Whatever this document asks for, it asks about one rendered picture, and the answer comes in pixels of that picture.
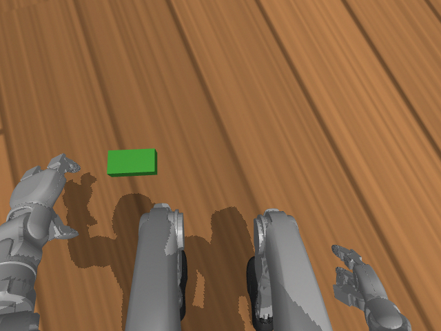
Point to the right robot foot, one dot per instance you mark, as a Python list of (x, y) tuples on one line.
[(259, 324)]

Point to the small box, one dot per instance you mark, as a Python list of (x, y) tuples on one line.
[(138, 162)]

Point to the left robot hand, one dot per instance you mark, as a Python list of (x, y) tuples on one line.
[(43, 187)]

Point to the right robot hand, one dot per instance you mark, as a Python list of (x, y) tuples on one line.
[(357, 288)]

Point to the right robot arm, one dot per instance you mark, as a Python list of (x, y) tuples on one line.
[(384, 315)]

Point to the left robot arm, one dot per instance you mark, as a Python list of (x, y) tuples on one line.
[(22, 237)]

